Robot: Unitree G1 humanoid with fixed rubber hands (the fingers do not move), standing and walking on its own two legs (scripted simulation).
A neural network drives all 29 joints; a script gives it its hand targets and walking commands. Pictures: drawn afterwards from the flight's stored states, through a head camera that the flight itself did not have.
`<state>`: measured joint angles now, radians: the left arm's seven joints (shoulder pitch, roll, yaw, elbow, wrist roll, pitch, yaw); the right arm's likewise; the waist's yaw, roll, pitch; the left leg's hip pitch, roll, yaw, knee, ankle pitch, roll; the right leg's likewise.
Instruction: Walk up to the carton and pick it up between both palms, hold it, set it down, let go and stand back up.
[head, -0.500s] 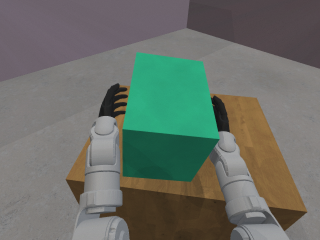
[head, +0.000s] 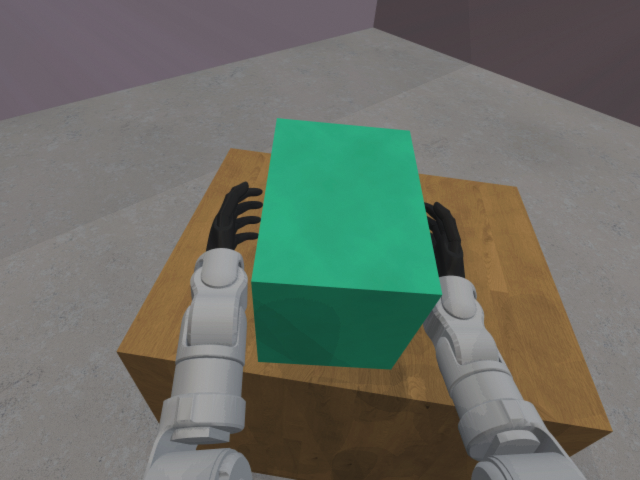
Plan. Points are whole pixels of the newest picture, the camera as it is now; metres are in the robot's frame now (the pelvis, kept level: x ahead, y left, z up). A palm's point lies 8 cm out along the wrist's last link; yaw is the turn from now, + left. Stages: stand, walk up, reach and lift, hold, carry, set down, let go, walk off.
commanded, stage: set down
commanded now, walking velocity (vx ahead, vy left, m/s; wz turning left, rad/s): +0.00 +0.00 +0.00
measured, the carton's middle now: (334, 245) +0.41 -0.01 +0.09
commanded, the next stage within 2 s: none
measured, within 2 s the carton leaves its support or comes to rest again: neither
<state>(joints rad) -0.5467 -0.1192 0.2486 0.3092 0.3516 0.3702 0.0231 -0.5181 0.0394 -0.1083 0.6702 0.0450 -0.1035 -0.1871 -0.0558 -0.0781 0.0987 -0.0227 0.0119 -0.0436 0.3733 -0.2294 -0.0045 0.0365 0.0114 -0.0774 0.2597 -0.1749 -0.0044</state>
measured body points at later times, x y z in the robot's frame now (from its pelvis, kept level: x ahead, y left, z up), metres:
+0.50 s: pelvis -0.01 +0.00 +0.00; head +0.00 +0.02 +0.45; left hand +0.39 +0.11 +0.09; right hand +0.36 -0.17 +0.08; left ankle -0.01 +0.12 -0.75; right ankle -0.01 -0.11 -0.75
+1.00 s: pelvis +0.00 +0.00 +0.00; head +0.04 +0.01 +0.45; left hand +0.41 +0.11 +0.05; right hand +0.38 -0.17 +0.05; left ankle -0.01 +0.12 -0.75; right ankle -0.01 -0.11 -0.75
